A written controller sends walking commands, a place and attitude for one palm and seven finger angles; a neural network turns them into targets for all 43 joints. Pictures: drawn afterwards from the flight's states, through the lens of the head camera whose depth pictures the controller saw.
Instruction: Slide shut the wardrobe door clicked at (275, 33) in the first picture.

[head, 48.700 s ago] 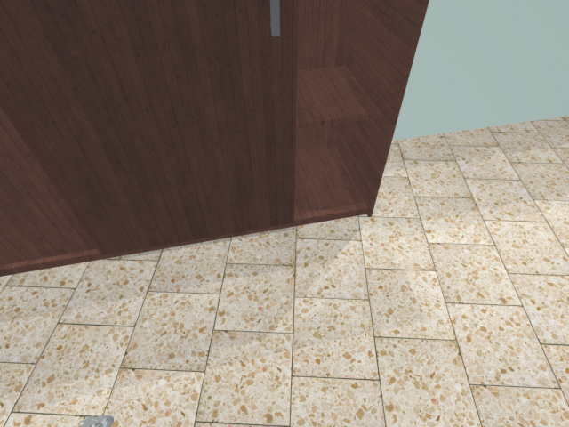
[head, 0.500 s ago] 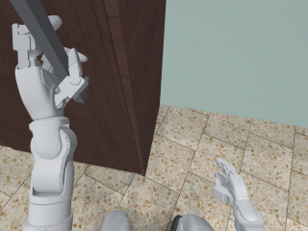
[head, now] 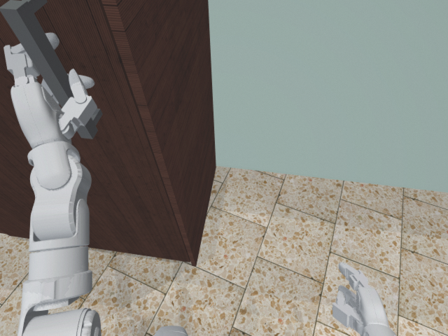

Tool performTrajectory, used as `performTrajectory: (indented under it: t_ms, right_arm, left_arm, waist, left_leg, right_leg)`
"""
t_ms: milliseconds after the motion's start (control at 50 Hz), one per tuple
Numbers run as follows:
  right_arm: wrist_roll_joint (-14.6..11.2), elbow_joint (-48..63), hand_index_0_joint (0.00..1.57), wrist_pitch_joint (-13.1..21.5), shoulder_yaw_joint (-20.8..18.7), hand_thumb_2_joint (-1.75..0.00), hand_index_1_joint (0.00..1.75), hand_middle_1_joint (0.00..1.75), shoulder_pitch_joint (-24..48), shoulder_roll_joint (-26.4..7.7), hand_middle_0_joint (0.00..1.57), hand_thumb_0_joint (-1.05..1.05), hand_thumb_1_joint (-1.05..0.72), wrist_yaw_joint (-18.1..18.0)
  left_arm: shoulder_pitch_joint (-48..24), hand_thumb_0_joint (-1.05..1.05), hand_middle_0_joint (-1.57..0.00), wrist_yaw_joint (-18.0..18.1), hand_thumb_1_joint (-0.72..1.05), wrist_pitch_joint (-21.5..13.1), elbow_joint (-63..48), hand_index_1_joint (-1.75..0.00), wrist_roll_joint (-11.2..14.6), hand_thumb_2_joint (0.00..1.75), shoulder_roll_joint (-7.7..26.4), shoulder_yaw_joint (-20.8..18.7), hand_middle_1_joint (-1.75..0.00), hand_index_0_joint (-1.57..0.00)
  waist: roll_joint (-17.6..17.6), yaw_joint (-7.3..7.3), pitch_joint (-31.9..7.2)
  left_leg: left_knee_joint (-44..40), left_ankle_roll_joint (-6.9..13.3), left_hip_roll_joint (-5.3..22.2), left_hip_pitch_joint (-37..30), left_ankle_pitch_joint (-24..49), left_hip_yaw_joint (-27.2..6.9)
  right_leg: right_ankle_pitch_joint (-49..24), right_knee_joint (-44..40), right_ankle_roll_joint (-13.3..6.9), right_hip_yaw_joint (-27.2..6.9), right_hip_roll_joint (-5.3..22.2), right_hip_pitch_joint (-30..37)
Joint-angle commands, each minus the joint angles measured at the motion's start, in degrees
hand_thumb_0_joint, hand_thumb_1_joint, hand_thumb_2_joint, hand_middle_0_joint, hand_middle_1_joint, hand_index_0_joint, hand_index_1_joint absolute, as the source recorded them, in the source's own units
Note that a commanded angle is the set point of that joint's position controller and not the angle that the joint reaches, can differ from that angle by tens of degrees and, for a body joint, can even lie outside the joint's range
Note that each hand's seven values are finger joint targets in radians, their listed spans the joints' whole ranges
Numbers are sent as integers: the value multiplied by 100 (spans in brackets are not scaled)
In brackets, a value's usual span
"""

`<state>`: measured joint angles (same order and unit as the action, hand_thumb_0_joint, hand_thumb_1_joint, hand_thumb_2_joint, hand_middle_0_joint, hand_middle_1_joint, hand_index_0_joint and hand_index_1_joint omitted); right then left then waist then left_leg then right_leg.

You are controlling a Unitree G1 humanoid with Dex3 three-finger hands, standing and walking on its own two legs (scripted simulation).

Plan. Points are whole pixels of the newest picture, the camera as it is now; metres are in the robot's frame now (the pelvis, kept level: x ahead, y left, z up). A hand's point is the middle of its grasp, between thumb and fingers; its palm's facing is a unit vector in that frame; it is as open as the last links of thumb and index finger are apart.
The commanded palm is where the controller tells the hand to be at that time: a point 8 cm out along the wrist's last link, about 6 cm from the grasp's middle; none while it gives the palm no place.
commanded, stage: step sideways, sliding the door along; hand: left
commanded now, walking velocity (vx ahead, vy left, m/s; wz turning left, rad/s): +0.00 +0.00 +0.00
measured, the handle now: (66, 75) +0.39 +0.29 +0.23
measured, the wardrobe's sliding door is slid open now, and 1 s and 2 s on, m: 0.00 0.00 0.00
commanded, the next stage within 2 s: stop walking and hold the door there in 0.50 s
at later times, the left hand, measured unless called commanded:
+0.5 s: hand (83, 103) +0.35 +0.25 +0.22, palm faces +0.38 -0.92 -0.01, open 7.1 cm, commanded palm +0.32 +0.21 +0.23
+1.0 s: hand (76, 104) +0.35 +0.26 +0.22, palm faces +0.37 -0.92 -0.13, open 7.1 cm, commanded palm +0.31 +0.28 +0.21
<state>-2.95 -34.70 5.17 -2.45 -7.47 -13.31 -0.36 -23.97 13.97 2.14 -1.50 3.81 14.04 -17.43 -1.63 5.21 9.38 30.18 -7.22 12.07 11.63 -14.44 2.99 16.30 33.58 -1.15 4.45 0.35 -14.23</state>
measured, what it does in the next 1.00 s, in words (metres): shifts its weight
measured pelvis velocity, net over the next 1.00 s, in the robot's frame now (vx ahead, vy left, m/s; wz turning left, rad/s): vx -0.02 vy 0.05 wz -0.06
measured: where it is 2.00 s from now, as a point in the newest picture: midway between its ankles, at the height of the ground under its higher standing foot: outside the picture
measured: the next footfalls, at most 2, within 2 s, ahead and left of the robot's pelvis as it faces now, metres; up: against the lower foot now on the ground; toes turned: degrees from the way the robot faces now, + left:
none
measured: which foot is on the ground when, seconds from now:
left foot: down 0.00-1.00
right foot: down 0.00-1.00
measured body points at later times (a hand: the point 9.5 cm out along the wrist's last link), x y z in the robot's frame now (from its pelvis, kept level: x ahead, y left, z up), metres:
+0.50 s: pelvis -0.01 +0.05 +0.01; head +0.02 +0.06 +0.45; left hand +0.32 +0.30 +0.22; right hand +0.22 -0.11 -0.08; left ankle +0.01 +0.21 -0.73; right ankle +0.02 -0.10 -0.72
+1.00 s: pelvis -0.02 +0.05 +0.01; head -0.03 +0.03 +0.46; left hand +0.32 +0.31 +0.23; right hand +0.12 -0.23 -0.08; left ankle +0.01 +0.21 -0.73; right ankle +0.02 -0.08 -0.73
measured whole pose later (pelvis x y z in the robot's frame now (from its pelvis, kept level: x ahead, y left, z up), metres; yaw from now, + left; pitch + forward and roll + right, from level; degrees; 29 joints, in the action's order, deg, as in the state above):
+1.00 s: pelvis -0.02 +0.05 +0.01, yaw -3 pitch -1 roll +1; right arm -2.6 -37.4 1.2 -2.1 -11.3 -17.1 -5.1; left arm -15.4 10.4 -2.2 7.2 5.1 19.0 -17.0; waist -2.1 -1.4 -0.7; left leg 26.7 -3.3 7.8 12.1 -12.3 9.3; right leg 11.9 29.1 0.8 -0.3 1.7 -16.0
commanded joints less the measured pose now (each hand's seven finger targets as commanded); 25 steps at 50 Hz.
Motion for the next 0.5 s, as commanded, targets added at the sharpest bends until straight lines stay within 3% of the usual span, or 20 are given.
performTrajectory:
  t_ms: [0, 40, 80, 140, 180, 240, 320, 340, 380, 440, 480]
  right_arm:
    - [-49, 918, 20, 429, -54, -90, 30, 30, 505, -390, 20, 0, -90, -32]
    - [-27, 894, 20, 383, -33, -90, 30, 30, 613, -378, 20, 0, -90, -67]
    - [-13, 901, 20, 337, -28, -90, 30, 30, 679, -420, 20, 0, -90, -115]
    - [9, 927, 20, 301, 57, -90, 30, 30, 760, -343, 20, 0, -90, -115]
    - [14, 886, 20, 283, 59, -90, 30, 30, 779, -347, 20, 0, -90, -141]
    - [54, 864, 20, 262, 102, -90, 30, 30, 821, -310, 20, 0, -90, -132]
    - [89, 855, 20, 245, 125, -90, 30, 30, 840, -287, 20, 0, -90, -109]
    - [121, 756, 20, 217, 65, -90, 30, 30, 701, -379, 20, 0, -90, -130]
    - [133, 792, 20, 179, 66, -90, 30, 30, 726, -398, 20, 0, -90, -109]
    - [148, 812, 20, 170, 80, -90, 30, 30, 742, -371, 20, 0, -90, -40]
    - [149, 840, 20, 163, 63, -90, 30, 30, 717, -392, 20, 0, -90, 14]
  left_arm:
    - [-2352, 0, -45, -772, 90, -1051, -2481, -140, -139, 90, -239, 2407, -140, -45]
    - [-2454, 0, -45, -747, 90, -1020, -2431, -140, -139, 90, -346, 2521, -140, -45]
    - [-2586, 0, -45, -728, 90, -1001, -2524, -140, -109, 90, -476, 2711, -140, -45]
    - [-2797, 0, -45, -743, 90, -1005, -2459, -140, -144, 90, -755, 2968, -140, -45]
    - [-2919, 0, -45, -730, 90, -995, -2431, -140, -144, 90, -840, 3107, -140, -45]
    - [-3014, 0, -45, -732, 90, -989, -2384, -140, -178, 90, -1087, 3347, -140, -45]
    - [-3151, 0, -45, -745, 90, -1005, -2477, -140, -200, 90, -1302, 3620, -140, -45]
    - [-3069, 0, -45, -681, 90, -1000, -2302, -140, -192, 90, -547, 2867, -140, -45]
    - [-2981, 0, -45, -729, 90, -1008, -2357, -140, -166, 90, -626, 2900, -140, -45]
    - [-2988, 0, -45, -796, 90, -1042, -2446, -140, -102, 90, -695, 2912, -140, -45]
    - [-3017, 0, -45, -810, 90, -1054, -2420, -140, -99, 90, -636, 2865, -140, -45]
  waist:
    - [-182, -694, -3005]
    - [-247, -663, -2995]
    - [-760, -670, -2919]
    - [-802, -645, -2842]
    - [-646, -671, -2801]
    - [-728, -660, -2796]
    - [-759, -662, -2877]
    - [-689, -651, -2935]
    - [-698, -659, -2848]
    - [-1288, -675, -2600]
    - [-1300, -671, -2569]
  left_leg:
    - [138, 771, -118, -1354, 2725, 308]
    - [-143, 817, -128, -1216, 2145, 252]
    - [-413, 905, -41, -1258, 1925, 241]
    - [-494, 931, -48, -1044, 1558, 274]
    - [-536, 925, -103, -1113, 1421, 276]
    - [-535, 927, -100, -1152, 1524, 259]
    - [-466, 941, -66, -1329, 2111, 263]
    - [-488, 911, 11, -1433, 2440, 266]
    - [-557, 925, 155, -1352, 2816, 113]
    - [-795, 1071, 535, -1552, 3264, -54]
    - [-717, 1121, 601, -1667, 3404, -123]
  right_leg:
    - [-3982, -424, 162, -390, 534, 943]
    - [-3356, -358, 186, -454, 516, 840]
    - [-2646, -311, 208, -361, 426, 670]
    - [-1977, -268, 195, -235, 323, 604]
    - [-1995, -300, 189, -257, 333, 500]
    - [-2072, -236, 167, -230, 299, 389]
    - [-2330, -72, 177, -209, 294, 240]
    - [-2291, -13, 196, -194, 270, 179]
    - [-1913, 152, 225, -135, 205, 123]
    - [-253, 470, 218, -87, 81, -342]
    - [-66, 320, 184, -97, 79, -346]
